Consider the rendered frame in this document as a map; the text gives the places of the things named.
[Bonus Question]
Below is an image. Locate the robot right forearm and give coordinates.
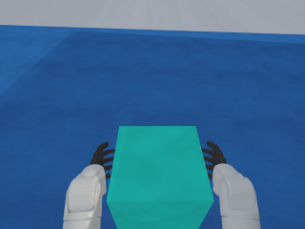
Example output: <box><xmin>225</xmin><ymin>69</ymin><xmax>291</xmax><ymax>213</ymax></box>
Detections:
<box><xmin>213</xmin><ymin>163</ymin><xmax>261</xmax><ymax>229</ymax></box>

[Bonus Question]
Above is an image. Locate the robot right hand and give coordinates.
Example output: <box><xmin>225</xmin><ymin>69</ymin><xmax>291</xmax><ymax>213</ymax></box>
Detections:
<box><xmin>201</xmin><ymin>141</ymin><xmax>227</xmax><ymax>179</ymax></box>

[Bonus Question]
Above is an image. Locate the robot left forearm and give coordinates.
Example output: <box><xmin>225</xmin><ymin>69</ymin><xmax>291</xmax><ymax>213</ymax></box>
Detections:
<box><xmin>63</xmin><ymin>164</ymin><xmax>107</xmax><ymax>229</ymax></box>

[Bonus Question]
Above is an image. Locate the robot left hand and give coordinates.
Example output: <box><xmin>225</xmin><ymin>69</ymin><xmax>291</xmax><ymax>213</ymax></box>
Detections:
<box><xmin>90</xmin><ymin>142</ymin><xmax>115</xmax><ymax>179</ymax></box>

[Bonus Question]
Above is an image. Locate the carton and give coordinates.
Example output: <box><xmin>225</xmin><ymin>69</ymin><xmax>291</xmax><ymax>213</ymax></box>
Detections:
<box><xmin>106</xmin><ymin>126</ymin><xmax>214</xmax><ymax>229</ymax></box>

